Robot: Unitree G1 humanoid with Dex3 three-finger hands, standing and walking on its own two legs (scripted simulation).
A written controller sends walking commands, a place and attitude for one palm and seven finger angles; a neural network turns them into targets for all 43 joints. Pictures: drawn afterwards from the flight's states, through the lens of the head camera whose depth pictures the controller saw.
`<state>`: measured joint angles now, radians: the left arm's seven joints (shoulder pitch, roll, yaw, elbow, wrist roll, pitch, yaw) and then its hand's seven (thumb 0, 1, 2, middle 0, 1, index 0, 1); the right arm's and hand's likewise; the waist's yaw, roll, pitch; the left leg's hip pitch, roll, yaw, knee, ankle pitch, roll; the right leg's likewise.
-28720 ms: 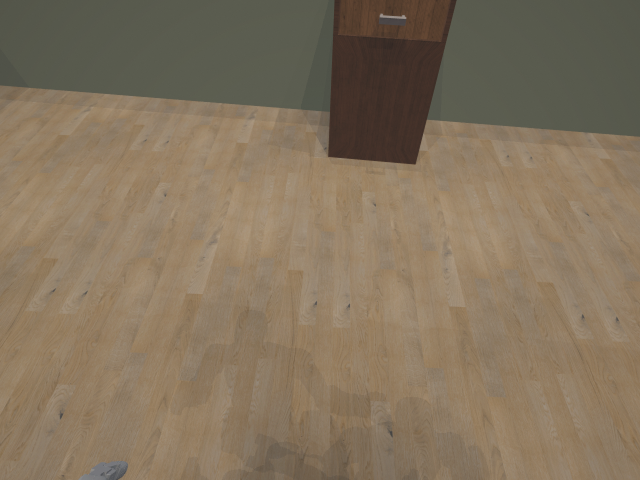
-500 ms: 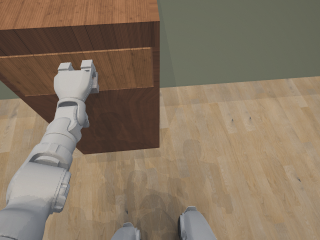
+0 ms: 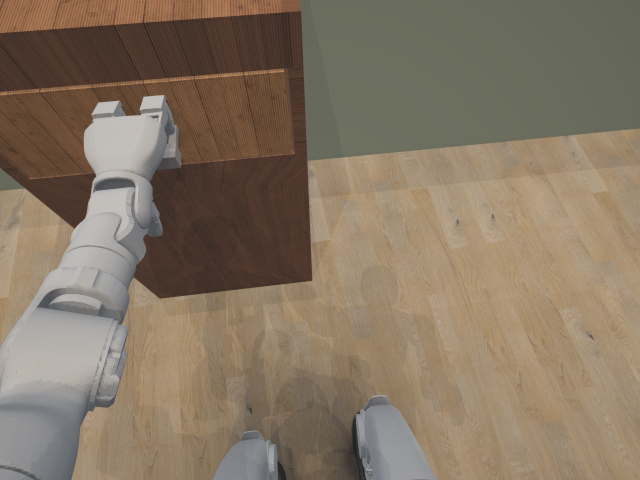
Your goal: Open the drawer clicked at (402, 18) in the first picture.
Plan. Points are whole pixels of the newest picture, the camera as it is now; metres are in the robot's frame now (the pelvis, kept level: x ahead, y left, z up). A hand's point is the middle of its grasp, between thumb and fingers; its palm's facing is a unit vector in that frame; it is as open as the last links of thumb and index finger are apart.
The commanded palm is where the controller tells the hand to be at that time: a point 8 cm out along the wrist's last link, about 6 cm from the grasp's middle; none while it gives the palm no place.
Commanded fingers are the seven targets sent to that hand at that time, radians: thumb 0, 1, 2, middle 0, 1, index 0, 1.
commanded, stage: lift the fingers back up to retry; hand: left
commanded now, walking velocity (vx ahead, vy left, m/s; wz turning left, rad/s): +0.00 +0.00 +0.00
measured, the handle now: (141, 147) +0.56 +0.21 +0.01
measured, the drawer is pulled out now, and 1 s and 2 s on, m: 0.00 0.00 0.00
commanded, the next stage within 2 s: re-aim the fingers above the handle in 0.70 s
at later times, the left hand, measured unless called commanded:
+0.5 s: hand (126, 146) +0.52 +0.20 +0.07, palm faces -0.01 +0.00 -1.00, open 13.8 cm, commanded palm +0.48 +0.20 +0.13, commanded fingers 0.00 -0.50 0.30 -0.30 -1.20 -0.30 -1.20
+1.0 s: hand (124, 150) +0.51 +0.20 +0.07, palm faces -0.01 +0.01 -1.00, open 13.8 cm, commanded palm +0.48 +0.20 +0.13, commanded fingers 0.00 -0.50 0.30 -0.30 -1.20 -0.30 -1.20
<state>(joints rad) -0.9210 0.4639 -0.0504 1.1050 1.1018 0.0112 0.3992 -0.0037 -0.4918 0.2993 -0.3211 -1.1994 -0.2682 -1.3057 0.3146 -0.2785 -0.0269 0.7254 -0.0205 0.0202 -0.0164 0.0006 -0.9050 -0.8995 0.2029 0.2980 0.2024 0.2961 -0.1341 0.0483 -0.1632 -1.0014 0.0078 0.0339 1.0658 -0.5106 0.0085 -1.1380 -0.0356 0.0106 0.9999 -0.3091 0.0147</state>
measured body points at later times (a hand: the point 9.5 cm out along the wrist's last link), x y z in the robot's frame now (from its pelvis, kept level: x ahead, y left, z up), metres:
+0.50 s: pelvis +0.04 +0.01 +0.04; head +0.14 -0.02 +0.48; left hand +0.51 +0.19 +0.12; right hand +0.06 -0.27 -0.10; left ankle -0.01 +0.12 -0.66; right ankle +0.08 -0.13 -0.66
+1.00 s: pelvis +0.05 +0.00 +0.05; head +0.14 -0.02 +0.49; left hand +0.50 +0.19 +0.13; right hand +0.13 -0.26 -0.09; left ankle -0.01 +0.12 -0.66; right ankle +0.08 -0.13 -0.66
